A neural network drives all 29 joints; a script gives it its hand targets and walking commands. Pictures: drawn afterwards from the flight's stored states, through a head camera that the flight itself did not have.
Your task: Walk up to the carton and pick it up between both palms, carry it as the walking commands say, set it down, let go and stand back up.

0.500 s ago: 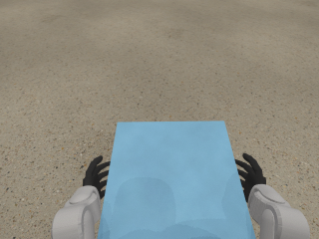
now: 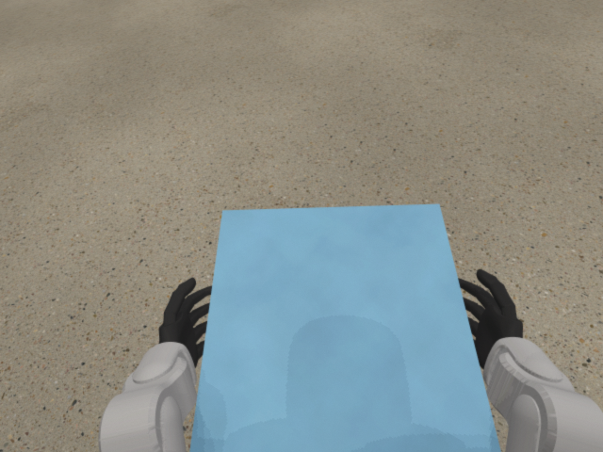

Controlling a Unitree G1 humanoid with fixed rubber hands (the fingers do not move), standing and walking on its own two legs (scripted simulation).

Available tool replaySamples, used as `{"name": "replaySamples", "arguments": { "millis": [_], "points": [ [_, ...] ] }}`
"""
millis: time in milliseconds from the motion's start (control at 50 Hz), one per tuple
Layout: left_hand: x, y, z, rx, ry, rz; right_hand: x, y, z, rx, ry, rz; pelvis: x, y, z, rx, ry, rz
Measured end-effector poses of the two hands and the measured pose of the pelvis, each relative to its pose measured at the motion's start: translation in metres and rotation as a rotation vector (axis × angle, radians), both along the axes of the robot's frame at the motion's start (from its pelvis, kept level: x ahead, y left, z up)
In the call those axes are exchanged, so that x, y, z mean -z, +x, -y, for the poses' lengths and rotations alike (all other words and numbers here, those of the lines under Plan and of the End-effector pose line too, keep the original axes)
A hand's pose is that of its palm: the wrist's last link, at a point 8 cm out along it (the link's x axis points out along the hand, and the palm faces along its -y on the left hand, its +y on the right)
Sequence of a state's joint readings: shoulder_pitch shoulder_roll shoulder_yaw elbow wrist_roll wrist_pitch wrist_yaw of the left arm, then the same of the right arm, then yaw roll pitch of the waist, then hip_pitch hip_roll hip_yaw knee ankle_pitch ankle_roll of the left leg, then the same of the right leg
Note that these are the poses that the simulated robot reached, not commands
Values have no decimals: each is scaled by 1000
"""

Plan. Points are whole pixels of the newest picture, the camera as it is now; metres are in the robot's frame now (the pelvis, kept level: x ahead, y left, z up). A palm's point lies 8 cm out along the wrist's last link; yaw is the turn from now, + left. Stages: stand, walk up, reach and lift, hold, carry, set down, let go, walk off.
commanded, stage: carry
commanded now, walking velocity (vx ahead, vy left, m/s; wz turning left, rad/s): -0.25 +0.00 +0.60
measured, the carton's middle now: (332, 341) +0.25 -0.02 +0.03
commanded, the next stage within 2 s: none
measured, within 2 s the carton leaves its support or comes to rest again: neither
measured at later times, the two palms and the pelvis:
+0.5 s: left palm out of the picture -0.03 +0.23 +0.08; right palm out of the picture +0.07 -0.11 +0.06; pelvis -0.19 +0.00 +0.00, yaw +18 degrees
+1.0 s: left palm out of the picture -0.33 +0.24 +0.06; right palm out of the picture -0.11 -0.03 +0.08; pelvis -0.38 -0.02 +0.00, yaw +32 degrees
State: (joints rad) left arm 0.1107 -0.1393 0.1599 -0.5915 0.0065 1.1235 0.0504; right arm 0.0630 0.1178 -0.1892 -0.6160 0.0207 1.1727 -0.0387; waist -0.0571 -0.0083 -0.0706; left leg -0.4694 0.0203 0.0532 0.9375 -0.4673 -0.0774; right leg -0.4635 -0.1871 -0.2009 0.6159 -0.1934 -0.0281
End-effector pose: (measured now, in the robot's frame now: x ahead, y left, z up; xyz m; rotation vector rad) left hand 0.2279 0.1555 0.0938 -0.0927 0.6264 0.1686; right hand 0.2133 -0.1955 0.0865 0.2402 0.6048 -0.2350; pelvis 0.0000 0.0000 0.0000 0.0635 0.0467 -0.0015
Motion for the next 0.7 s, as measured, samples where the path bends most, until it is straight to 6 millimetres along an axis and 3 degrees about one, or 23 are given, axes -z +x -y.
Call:
{"name": "replaySamples", "arguments": {
  "millis": [100, 160, 280, 380, 500, 600, 700],
  "points": [
    [23, -56, -47, -87, -24, -14, 8, -21, -48, -93, -31, -14, 14, -41, -22, -77, -19, -7],
    [37, -100, -74, -156, -39, -94, 17, -40, -77, -176, -62, -95, 8, -63, -28, -116, -46, 8],
    [36, -171, -99, -314, -92, -79, 8, -63, -112, -315, -95, -73, 4, -108, -27, -192, -72, 1],
    [26, -209, -98, -348, -51, -43, 11, -90, -113, -360, -68, -34, 7, -145, -19, -243, -68, -19],
    [16, -255, -74, -361, -15, -84, 24, -139, -89, -341, 9, -82, 0, -191, -2, -309, -65, -18],
    [5, -302, -62, -386, -9, -83, 13, -176, -80, -359, 27, -81, -10, -226, 9, -355, 4, -5],
    [-1, -350, -65, -435, 5, -26, 4, -203, -91, -420, 25, -22, -5, -265, 15, -422, 8, -14]
  ]
}}
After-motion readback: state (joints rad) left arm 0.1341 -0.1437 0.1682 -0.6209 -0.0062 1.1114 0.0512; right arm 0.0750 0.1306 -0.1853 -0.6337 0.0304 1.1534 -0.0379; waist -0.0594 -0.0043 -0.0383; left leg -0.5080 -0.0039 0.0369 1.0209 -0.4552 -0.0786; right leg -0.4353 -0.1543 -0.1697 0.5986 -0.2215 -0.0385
